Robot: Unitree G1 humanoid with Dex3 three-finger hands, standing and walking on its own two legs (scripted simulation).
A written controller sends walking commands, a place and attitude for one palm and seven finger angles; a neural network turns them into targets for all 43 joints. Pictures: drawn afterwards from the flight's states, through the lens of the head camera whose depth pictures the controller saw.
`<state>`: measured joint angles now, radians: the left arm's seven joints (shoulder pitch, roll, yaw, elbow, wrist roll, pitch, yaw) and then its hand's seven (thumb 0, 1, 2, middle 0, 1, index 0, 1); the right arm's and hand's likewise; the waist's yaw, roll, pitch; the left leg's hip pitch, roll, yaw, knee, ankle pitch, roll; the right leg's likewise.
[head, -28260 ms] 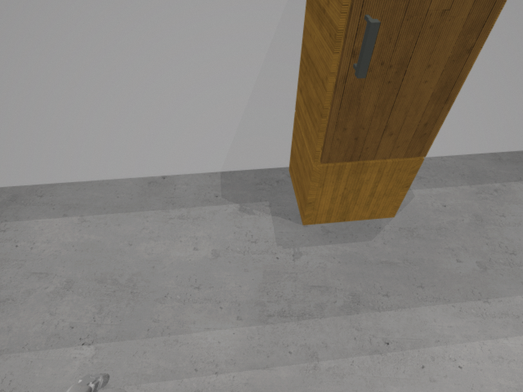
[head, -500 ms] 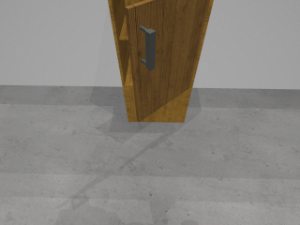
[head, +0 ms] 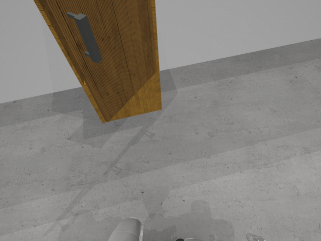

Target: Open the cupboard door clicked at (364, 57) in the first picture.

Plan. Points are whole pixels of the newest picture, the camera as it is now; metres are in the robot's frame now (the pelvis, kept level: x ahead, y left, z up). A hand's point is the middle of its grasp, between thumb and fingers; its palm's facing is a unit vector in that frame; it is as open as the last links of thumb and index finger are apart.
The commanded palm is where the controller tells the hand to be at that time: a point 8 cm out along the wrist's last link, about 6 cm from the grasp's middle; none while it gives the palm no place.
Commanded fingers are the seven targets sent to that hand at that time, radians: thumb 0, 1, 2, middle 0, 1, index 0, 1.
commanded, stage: walk to a spot facing it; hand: left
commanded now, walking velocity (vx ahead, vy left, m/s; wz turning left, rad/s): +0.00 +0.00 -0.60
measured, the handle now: (84, 38) +0.64 +0.29 +0.11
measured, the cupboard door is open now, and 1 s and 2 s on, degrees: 42 42 42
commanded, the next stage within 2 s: none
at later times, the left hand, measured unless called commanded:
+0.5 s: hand (91, 226) +0.15 +0.23 -0.17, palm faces -0.23 -0.95 -0.23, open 7.4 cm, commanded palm none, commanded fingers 0.00 0.90 0.90 -0.20 -0.30 -0.20 -0.30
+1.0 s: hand (129, 207) +0.21 +0.13 -0.18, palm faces -0.55 -0.81 -0.18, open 7.4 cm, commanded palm none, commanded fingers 0.00 0.90 0.90 -0.20 -0.30 -0.20 -0.30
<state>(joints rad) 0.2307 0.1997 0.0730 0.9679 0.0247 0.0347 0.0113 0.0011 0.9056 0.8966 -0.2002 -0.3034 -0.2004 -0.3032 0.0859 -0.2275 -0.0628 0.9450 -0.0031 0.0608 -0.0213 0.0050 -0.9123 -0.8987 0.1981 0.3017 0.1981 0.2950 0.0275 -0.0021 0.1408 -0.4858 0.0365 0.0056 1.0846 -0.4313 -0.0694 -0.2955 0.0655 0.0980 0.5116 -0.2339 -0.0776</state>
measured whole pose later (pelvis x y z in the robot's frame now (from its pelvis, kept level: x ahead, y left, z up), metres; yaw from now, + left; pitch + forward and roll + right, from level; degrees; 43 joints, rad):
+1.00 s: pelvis +0.05 +0.00 -0.01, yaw -36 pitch +2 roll -1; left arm 0.23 0.21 0.07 0.94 0.02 0.04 -0.03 0.00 0.90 0.90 -0.20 -0.30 -0.20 -0.30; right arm 0.20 -0.23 -0.04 0.87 -0.02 -0.01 0.00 0.00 -0.91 -0.90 0.20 0.30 0.20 0.30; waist 0.00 -0.02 0.05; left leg -0.32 0.05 0.05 0.57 -0.35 -0.04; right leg -0.31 0.07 0.14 0.63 -0.40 -0.02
